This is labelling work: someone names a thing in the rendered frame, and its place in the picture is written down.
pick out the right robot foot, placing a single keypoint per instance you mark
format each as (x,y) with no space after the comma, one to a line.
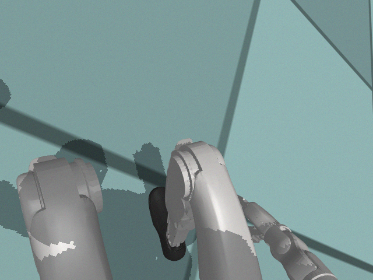
(159,214)

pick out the right robot arm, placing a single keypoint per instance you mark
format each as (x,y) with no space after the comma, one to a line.
(294,255)

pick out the right robot hand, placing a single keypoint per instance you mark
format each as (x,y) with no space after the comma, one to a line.
(260,218)

